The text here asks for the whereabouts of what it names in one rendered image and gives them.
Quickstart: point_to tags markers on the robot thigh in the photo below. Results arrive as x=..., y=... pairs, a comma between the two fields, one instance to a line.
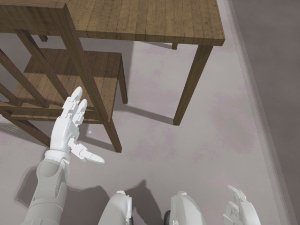
x=185, y=210
x=117, y=211

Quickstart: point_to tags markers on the right robot hand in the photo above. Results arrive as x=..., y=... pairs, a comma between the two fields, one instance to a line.
x=244, y=214

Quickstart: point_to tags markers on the chair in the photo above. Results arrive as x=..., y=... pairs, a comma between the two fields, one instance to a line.
x=52, y=75

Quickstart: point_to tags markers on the right robot thigh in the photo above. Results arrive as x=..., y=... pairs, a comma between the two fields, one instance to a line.
x=185, y=210

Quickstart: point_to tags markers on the left robot thigh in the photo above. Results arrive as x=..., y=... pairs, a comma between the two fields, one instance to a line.
x=117, y=211

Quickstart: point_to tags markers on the table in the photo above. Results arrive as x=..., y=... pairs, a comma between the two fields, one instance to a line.
x=194, y=22

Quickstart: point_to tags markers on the left robot hand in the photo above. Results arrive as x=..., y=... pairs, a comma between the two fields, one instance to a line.
x=66, y=126

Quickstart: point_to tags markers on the robot left forearm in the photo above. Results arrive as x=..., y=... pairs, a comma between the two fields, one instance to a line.
x=48, y=201

